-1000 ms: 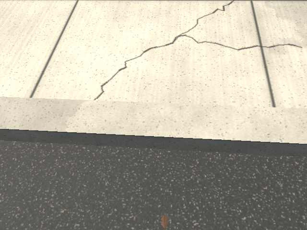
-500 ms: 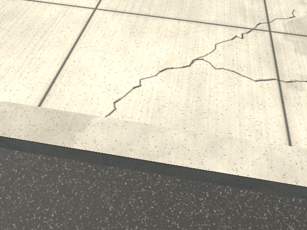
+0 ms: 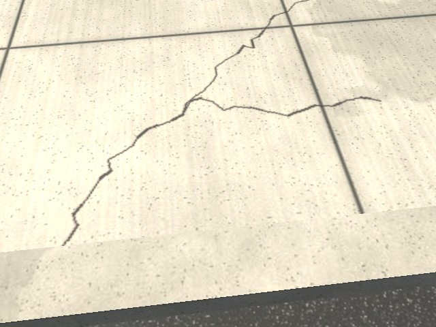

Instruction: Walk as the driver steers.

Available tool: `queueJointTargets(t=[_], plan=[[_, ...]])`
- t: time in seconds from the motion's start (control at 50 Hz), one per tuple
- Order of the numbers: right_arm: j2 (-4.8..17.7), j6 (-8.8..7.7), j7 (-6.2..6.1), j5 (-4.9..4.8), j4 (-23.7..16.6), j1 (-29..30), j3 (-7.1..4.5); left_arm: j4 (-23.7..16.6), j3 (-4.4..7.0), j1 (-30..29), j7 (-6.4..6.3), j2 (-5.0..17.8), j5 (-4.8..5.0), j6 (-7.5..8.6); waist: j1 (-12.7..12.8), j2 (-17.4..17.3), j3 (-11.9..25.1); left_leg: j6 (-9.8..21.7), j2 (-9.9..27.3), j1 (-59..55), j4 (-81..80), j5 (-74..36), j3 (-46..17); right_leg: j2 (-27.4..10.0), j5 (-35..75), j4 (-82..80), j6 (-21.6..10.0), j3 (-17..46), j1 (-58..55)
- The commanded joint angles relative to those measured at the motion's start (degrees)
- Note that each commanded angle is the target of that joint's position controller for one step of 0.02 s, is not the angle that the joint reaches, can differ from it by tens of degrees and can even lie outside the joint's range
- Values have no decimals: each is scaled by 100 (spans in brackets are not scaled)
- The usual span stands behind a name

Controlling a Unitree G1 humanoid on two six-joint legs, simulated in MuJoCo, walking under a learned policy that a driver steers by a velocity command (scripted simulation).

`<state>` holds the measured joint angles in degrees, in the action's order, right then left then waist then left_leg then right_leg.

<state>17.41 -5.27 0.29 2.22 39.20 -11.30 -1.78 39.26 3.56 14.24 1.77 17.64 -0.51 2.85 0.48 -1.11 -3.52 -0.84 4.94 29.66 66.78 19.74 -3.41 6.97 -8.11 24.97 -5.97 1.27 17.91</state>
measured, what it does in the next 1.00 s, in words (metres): climbs: left foot, then right foot 0.11 m higher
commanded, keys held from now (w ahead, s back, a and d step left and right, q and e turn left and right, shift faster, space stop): w+e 0.02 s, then w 0.64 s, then w+q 0.34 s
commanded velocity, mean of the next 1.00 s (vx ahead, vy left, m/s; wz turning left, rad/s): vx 0.50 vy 0.00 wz -0.04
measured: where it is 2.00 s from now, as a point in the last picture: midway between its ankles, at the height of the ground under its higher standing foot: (242, 162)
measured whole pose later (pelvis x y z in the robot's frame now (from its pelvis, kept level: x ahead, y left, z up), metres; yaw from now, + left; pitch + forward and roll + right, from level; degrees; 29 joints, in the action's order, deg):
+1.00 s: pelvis +0.56 -0.06 +0.05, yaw +1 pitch +3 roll -2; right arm 14.5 -5.4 4.8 3.2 49.5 -17.0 -2.3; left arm 49.3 0.5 13.4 2.6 11.4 -3.1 4.3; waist -0.3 -2.2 0.2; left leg 9.7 -1.6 38.5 100.6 2.9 -10.4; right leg 0.0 -22.7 52.9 -6.2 -12.2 33.8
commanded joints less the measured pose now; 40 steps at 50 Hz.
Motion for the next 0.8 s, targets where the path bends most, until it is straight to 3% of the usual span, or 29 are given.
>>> queueJointTargets(t=[0.02, 0.1, 0.18, 0.22, 0.26, 0.28, 0.3, 0.32, 0.34, 0.36, 0.4, 0.44, 0.5, 0.54, 0.58, 0.62, 0.66, 0.7, 0.72, 0.74, 0.76, 0.78, 0.8], plan=[[253, 323, 69, 216, -151, -775, 1, -137, 191, 96, -45, 788, -122, 48, -382, 287, 504, -226, 70, -266, -514, -317, 353, -1170, 2311, -984, -956, 1063, 213], [257, 331, 83, 86, -341, 83, 76, 32, 174, 327, 1, 739, -46, 47, -2, 658, 338, -268, 115, -178, -2036, -1408, 434, -1074, 863, -1266, -722, 1047, 45], [273, 249, 64, -9, -398, 528, 87, 208, 160, 675, 0, 720, -100, 75, 310, 614, 373, -119, -92, -464, -2838, -1596, 464, -1380, 423, -1067, -631, 1338, -513], [377, 199, 56, 19, -409, 439, 38, 258, 161, 654, -35, 773, -113, 85, 214, 561, 316, 24, -237, -710, -3141, -1117, 487, -1560, 750, -784, -538, 1558, -733], [443, 101, 4, 78, -127, -464, -37, 313, 136, 526, -87, 765, -80, 93, -280, 364, 489, 215, -510, -1713, -3941, -839, 578, -1335, 1814, 247, -321, 1446, -805], [723, 15, -66, 148, 21, -1183, -127, 275, 45, 473, -95, 500, -56, 132, -614, -95, 908, 423, 112, -2579, -4349, -708, -128, -923, 1823, 1552, -118, 1088, -541], [1436, 20, -113, 214, 67, -1711, -290, 22, -64, 799, -102, 59, 66, 165, -509, -1300, 1338, 981, 1491, -3724, -4899, -545, -2377, -93, -156, 3305, 190, 366, 847], [1342, 111, -56, 49, 261, -1754, -345, 126, -40, 1051, -129, 297, -86, 108, -336, -1314, 1230, 1339, 1901, -3658, -5328, -156, -3700, 37, -2145, 3996, 213, 395, 1742], [853, 141, -7, 0, 181, -1388, -244, 269, -3, 900, -130, 409, -176, 30, -225, -457, 669, 1409, 1736, -3248, -5241, 487, -3173, -288, -1903, 4584, 179, 604, 2009], [506, 142, 20, -35, 147, -1061, -163, 241, -22, 543, -73, 378, -200, 25, -226, -100, 361, 1334, 1435, -2793, -5335, 607, -2457, -491, -1495, 4557, 172, 575, 2059], [242, 91, -8, -52, 254, -947, -73, 168, -40, 305, 21, 248, -224, -36, -93, -450, 95, 1085, 909, -2395, -5564, -237, -1467, -764, -1006, 4456, 277, 343, 2044], [305, 19, -8, -78, 423, -1161, -103, 225, -68, 403, 55, 153, -256, -99, -52, -469, 296, 1138, 770, -2484, -5473, -1602, -1003, -723, -775, 4971, 395, 128, 2109], [322, -16, 6, -112, 693, -1510, -133, 61, -103, -28, 64, 41, -268, -147, -87, -363, 234, 1307, 743, -2768, -5514, -2512, -608, -893, -688, 5367, 528, -98, 2863], [248, 7, -34, -94, 945, -1936, -123, -118, -152, -564, 15, -111, -264, -204, -266, -579, 127, 1475, 771, -3150, -5586, -2640, -572, -961, -956, 6017, 564, -379, 3660], [218, 1, -86, -65, 1191, -2349, -123, -399, -197, -1074, -106, -255, -249, -243, -339, -486, -66, 1695, 1029, -3586, -5668, -2254, -776, -1029, -1616, 7329, 469, -362, 4938], [168, -24, -105, -8, 1369, -2492, -93, -745, -280, -1656, -210, -415, -210, -236, -347, -376, -329, 1665, 1200, -3834, -5726, -1540, -902, -1101, -2262, 8242, 274, -242, 6201], [174, -49, -138, 14, 1538, -2480, -47, -1148, -426, -2228, -244, -575, -139, -176, -276, -166, -551, 1400, 1191, -3770, -5968, -1284, -698, -1202, -2569, 8125, 107, -279, 6834], [36, 11, -204, -48, 1786, -2539, 28, -1583, -573, -2743, -168, -697, -175, -153, -280, -133, -594, 1201, 873, -3260, -6358, -1645, -442, -1350, -2500, 7029, 78, -604, 6320], [90, 58, -216, -80, 1734, -2390, 36, -1577, -618, -2519, -96, -675, -167, -182, -217, 4, -349, 1277, 715, -2819, -6674, -2259, -158, -1295, -1998, 6116, 97, -890, 5236], [-6, 82, -232, -183, 1779, -2291, 50, -1593, -689, -2340, -40, -856, -147, -230, -164, -70, -122, 1261, 704, -2280, -6987, -2991, -13, -1302, -1179, 5123, -14, -808, 3740], [65, 69, -176, -226, 1614, -1877, 76, -1388, -648, -1825, -18, -843, -86, -256, 55, -155, 193, 1212, 580, -1942, -6894, -4378, 272, -1018, -865, 4558, -98, -1018, 2355], [395, 27, -100, -276, 1549, -1756, 21, -1175, -541, -1307, -35, -631, -83, -259, 287, -379, 563, 1194, 620, -1971, -6334, -6770, 425, -670, -867, 4376, -139, -1247, 1319], [723, 16, -71, -261, 1557, -1815, -69, -971, -414, -658, -87, -405, -84, -254, 594, -582, 1166, 1094, 730, -2434, -5312, -8358, 372, -378, -1199, 4170, -151, -1215, 600]])
Keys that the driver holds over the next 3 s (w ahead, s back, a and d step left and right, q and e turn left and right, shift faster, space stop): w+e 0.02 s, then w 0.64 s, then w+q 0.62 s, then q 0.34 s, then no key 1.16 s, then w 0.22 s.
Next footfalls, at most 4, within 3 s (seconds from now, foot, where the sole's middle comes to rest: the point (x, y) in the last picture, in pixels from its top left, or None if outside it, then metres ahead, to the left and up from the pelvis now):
0.28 left None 0.30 0.13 -0.77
0.84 right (276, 243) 0.66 -0.13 -0.66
1.44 left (213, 173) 0.92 0.07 -0.66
1.78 right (265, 135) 1.09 -0.12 -0.66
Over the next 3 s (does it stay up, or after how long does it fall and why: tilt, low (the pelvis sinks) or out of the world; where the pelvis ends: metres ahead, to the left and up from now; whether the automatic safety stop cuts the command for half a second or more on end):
stays up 1.00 -0.03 0.10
